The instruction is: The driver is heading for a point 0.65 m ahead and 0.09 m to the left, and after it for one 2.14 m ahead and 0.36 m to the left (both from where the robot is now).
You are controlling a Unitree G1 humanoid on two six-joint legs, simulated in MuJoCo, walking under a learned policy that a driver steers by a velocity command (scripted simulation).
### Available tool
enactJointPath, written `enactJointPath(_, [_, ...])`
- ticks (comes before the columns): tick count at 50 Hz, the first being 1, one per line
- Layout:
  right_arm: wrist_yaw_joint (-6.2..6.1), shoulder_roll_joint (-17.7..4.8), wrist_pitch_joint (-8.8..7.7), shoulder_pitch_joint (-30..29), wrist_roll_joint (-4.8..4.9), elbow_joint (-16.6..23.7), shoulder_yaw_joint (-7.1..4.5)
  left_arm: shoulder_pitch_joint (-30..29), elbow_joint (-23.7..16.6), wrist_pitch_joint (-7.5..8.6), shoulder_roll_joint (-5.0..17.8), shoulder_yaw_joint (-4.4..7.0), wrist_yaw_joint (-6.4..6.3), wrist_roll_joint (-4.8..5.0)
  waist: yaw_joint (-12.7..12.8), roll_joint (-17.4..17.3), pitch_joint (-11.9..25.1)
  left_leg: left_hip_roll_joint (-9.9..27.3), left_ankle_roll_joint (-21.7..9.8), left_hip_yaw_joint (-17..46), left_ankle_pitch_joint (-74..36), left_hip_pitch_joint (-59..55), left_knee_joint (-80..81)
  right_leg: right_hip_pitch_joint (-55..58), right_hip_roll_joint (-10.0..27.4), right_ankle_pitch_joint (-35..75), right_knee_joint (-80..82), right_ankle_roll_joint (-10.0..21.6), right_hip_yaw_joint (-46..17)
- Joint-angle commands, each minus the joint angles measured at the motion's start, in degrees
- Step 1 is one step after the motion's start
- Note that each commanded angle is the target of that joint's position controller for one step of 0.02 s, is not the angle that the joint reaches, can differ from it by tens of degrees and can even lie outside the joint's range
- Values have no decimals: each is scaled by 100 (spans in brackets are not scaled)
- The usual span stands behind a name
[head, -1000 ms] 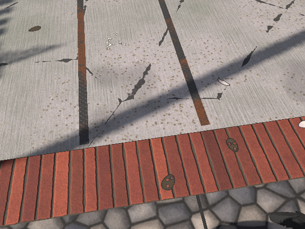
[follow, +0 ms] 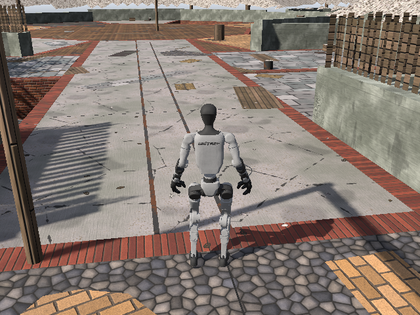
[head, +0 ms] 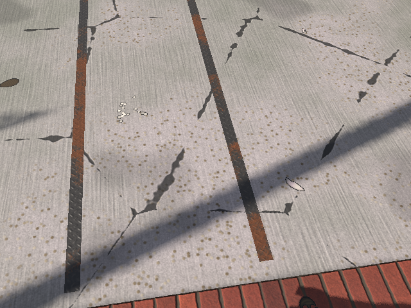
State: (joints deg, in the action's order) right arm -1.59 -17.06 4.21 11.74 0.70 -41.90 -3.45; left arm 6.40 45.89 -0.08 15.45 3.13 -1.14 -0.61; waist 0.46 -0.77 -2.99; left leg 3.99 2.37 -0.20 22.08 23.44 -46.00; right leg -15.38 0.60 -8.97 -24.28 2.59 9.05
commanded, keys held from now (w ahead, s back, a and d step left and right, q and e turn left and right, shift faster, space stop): q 0.20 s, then w+q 0.16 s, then w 0.26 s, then no key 0.34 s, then e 0.04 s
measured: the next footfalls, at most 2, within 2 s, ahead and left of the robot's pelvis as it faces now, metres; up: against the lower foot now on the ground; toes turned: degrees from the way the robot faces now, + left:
left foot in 0.08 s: +0.04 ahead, +0.13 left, +0.00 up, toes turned +5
right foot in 0.54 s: +0.15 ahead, -0.09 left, +0.00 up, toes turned +19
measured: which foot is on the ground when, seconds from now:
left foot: up 0.00-0.06, down 0.08-0.54, up 0.56-0.90, down 0.92-1.00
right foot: down 0.00-0.08, up 0.10-0.52, down 0.54-0.94, up 0.96-1.00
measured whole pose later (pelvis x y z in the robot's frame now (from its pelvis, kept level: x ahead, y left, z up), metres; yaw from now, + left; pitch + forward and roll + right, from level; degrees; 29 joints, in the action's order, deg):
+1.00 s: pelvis +0.21 +0.08 -0.01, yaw +17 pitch +1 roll -1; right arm 0.9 -13.5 -2.1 5.3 -0.8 -35.7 -2.0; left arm 17.6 53.7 0.8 16.1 1.6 -0.5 0.5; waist 3.6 0.5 -2.9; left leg -0.8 -2.3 -0.5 7.0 24.7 -30.3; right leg -11.9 -0.4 -33.1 -48.4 -1.7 -3.0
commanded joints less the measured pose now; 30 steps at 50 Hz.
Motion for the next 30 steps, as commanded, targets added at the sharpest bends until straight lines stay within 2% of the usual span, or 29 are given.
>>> enactJointPath(1, [97,-447,-58,230,11,377,-148,-288,-322,-28,999,262,-26,101,-137,640,619,-44,-162,-204,-169,-478,639,540,1719,962,643,1045,-1127])
enactJointPath(2, [136,-433,-72,416,7,325,-163,-342,-308,-65,1008,271,-31,168,-264,653,678,-159,-266,-349,-583,-793,1228,534,1636,1028,363,887,-959])
enactJointPath(3, [149,-530,-87,572,-20,286,-208,-180,-223,-94,920,265,-36,214,-312,535,696,-256,-431,-291,-1118,-1164,1813,393,1445,728,-47,585,-752])
enactJointPath(4, [104,-962,-103,603,-42,348,-330,74,-162,-113,679,224,-25,157,-181,-380,591,300,-753,711,-2362,-1562,2505,-196,950,-140,-1117,40,-230])
enactJointPath(5, [23,-1622,-111,492,-74,535,-458,-145,-443,-86,455,156,-16,-72,-35,-1923,377,1615,-1765,2703,-3888,-1981,2673,-1847,-73,-2372,-2489,-579,68])
enactJointPath(6, [73,-1409,-230,668,-248,582,-397,-675,-558,-60,684,226,-43,-70,-464,-1325,614,1794,-2290,2916,-3857,-1761,2799,-2086,-206,-2988,-3667,-585,-869])
enactJointPath(7, [86,-1283,-345,443,-268,599,-355,-596,-520,-73,759,274,-40,57,-273,-933,626,1517,-2090,2418,-3681,-1735,2761,-2154,-86,-2579,-4090,-512,-1148])
enactJointPath(8, [70,-1171,-404,89,-159,659,-346,-405,-389,-95,772,304,-68,99,-94,-622,596,1191,-1756,2033,-3457,-1764,2665,-2193,-14,-2109,-4116,-488,-1229])
enactJointPath(9, [51,-1004,-414,-110,-52,714,-292,-333,-314,-109,846,339,-111,56,-38,-540,624,1067,-1563,1898,-3446,-1830,2614,-2236,34,-1813,-4043,-511,-1282])
enactJointPath(10, [17,-924,-405,-173,-20,744,-246,-315,-291,-105,847,353,-123,26,10,-574,693,954,-1524,1775,-3753,-1771,2565,-2056,1,-1582,-4121,-564,-1270])
enactJointPath(11, [-4,-872,-387,-13,-7,724,-230,-241,-286,-79,795,346,-95,38,19,-561,868,837,-1530,1754,-3260,-1838,2629,-1955,-39,-1327,-4042,-589,-1242])
enactJointPath(12, [-25,-839,-378,134,16,705,-234,-253,-297,-45,735,328,-53,80,-24,-587,905,750,-1523,1810,-2290,-1980,2767,-2011,-32,-1096,-3698,-584,-1222])
enactJointPath(14, [-61,-852,-388,394,43,683,-253,-597,-376,41,678,296,30,142,-236,-696,650,696,-1544,2165,-233,-2106,3132,-2181,-37,-841,-2763,-563,-1249])
enactJointPath(15, [-76,-915,-402,433,28,678,-270,-760,-423,96,666,284,72,156,-293,-782,490,695,-1554,2307,177,-2060,3235,-2144,-61,-791,-2304,-559,-1278])
enactJointPath(18, [-85,-1088,-442,512,11,678,-328,-917,-468,290,642,254,179,165,-387,-836,370,657,-1588,2450,314,-1831,3243,-1661,-138,-787,-1355,-531,-1286])
enactJointPath(22, [2,-984,-464,603,9,610,-269,-636,-352,482,659,226,309,201,-378,-831,377,643,-1552,2553,499,-1320,3145,-764,-131,-649,-787,-363,-1084])
enactJointPath(25, [48,-788,-453,497,3,603,-178,-62,-129,586,631,231,332,178,-2,-688,350,336,-1308,2499,844,-691,2766,395,-175,-253,-77,-149,-904])
enactJointPath(26, [54,-591,-464,442,-11,633,-116,365,3,605,707,254,313,158,198,-572,428,157,-1144,2364,948,-322,2347,957,52,-409,-2,-38,-1121])
enactJointPath(27, [59,-204,-494,332,-36,713,2,1068,156,621,969,302,274,92,437,103,585,-278,-847,1798,1045,388,1002,1685,901,-1111,350,246,-2124])
enactJointPath(28, [48,-106,-577,371,98,988,18,1483,332,587,1601,440,287,14,324,1411,464,-926,-583,885,1202,1711,-397,2114,1888,-2798,1142,1045,-4267])
enactJointPath(29, [6,-636,-649,181,174,982,-110,1408,308,615,1382,403,313,61,430,1183,-101,-645,-505,999,1253,2582,-1323,1919,2264,-3551,1425,1405,-4995])
enactJointPath(30, [17,-784,-691,151,179,909,-168,1246,246,634,1066,308,291,118,348,908,-313,-455,-521,1093,719,2841,-1680,1876,2050,-3354,1368,1280,-4568])
Over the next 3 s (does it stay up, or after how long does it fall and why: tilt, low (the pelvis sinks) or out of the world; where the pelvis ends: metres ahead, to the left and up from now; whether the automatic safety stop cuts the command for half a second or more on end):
stays up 0.75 0.18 -0.14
